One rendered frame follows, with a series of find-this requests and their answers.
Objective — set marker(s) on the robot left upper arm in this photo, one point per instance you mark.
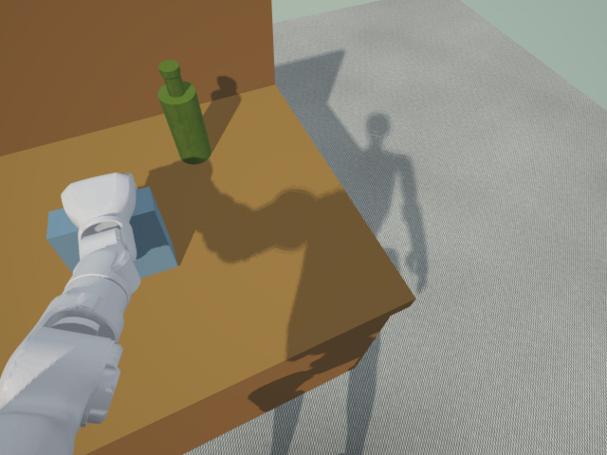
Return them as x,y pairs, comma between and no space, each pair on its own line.
63,381

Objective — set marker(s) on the table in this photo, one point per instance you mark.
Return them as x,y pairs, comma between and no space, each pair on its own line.
280,285

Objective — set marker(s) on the left robot hand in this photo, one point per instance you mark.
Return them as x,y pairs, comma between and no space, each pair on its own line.
109,194

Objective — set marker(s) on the left robot forearm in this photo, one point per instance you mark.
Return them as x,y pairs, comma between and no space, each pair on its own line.
98,293

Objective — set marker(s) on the sponge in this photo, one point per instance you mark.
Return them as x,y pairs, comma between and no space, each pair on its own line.
155,251

